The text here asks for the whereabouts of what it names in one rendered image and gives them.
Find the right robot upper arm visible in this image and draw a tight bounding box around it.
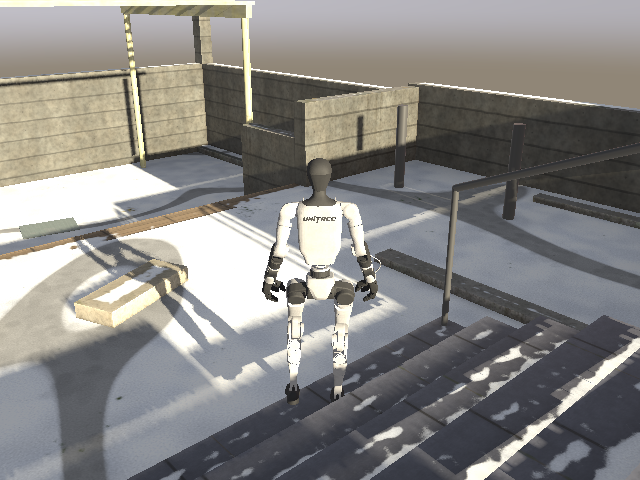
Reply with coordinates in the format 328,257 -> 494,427
340,201 -> 367,257

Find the right robot hand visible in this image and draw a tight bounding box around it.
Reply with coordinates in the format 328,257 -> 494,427
355,279 -> 378,302

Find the left robot upper arm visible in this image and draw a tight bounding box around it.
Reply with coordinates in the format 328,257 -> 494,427
273,202 -> 299,258

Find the robot right foot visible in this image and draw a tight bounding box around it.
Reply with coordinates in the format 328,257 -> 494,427
330,387 -> 345,402

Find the left robot hand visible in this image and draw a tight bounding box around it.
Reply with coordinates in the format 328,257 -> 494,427
262,280 -> 286,302

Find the robot right forearm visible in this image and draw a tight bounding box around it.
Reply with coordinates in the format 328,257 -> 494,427
357,241 -> 376,283

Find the robot left forearm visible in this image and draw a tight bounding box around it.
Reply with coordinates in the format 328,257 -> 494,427
264,243 -> 283,284

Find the left robot thigh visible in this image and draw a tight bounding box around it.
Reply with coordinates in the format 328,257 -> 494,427
286,278 -> 307,339

